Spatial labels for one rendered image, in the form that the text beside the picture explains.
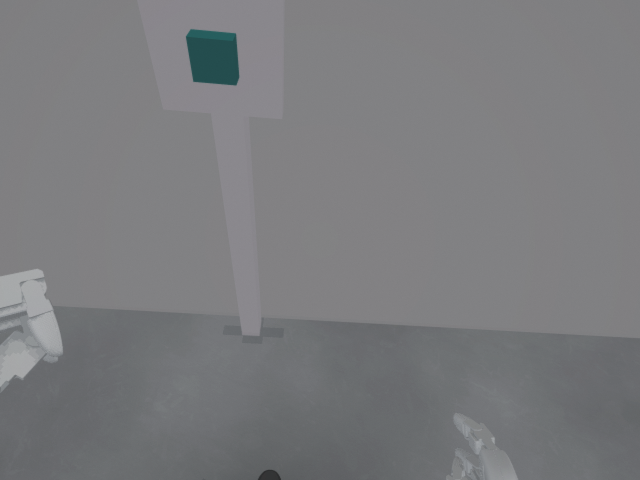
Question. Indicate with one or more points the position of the right robot hand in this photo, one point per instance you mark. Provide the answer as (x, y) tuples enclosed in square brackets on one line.
[(493, 463)]

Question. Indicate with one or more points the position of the button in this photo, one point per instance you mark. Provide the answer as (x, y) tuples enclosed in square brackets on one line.
[(213, 57)]

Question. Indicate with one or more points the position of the left robot hand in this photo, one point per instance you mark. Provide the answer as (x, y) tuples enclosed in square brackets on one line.
[(23, 305)]

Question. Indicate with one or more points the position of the panel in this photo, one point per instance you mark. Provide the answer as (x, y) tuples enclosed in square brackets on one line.
[(259, 28)]

